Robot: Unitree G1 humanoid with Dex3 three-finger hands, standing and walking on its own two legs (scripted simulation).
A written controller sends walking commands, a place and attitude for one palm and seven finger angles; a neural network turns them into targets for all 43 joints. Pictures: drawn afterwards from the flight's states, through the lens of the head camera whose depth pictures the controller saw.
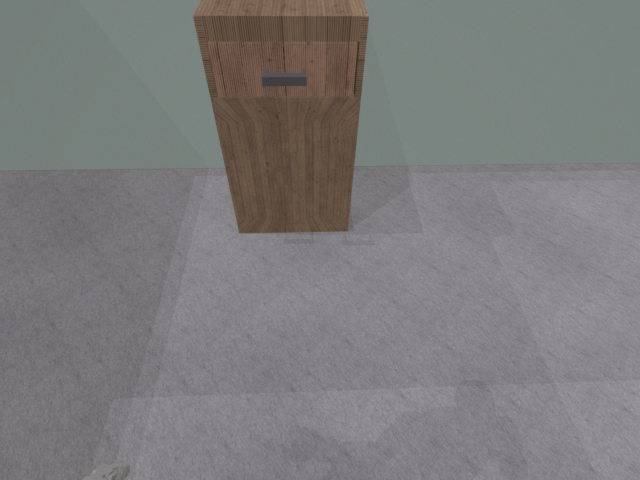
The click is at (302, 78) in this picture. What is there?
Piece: drawer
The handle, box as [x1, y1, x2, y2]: [261, 70, 306, 85]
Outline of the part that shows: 261,77 262,85 306,85 306,73 304,72 304,70 302,70 301,73 268,73 267,70 264,70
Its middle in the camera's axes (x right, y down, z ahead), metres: -0.11 -0.48 +1.13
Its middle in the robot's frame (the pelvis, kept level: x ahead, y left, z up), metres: +1.16 +0.17 -0.05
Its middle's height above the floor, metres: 0.71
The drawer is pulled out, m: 0.00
